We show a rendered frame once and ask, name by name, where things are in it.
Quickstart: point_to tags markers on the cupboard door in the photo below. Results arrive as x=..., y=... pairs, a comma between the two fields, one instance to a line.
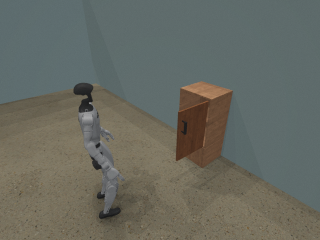
x=196, y=117

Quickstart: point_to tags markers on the robot left hand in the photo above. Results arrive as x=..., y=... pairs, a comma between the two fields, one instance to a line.
x=105, y=133

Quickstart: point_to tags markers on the robot torso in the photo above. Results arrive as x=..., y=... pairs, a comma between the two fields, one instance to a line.
x=96, y=128

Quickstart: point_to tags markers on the left robot forearm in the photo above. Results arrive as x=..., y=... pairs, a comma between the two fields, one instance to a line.
x=102, y=130

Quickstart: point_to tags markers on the robot right thigh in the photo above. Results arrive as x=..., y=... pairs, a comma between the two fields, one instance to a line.
x=97, y=166

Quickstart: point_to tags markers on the handle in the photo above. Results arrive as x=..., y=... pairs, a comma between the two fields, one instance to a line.
x=185, y=127

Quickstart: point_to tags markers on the robot right hand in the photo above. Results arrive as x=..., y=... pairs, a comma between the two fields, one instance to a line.
x=114, y=173

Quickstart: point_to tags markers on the right robot forearm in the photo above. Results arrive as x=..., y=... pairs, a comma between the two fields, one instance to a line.
x=95, y=153

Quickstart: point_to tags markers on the robot right upper arm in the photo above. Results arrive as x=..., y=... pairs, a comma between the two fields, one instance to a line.
x=87, y=123

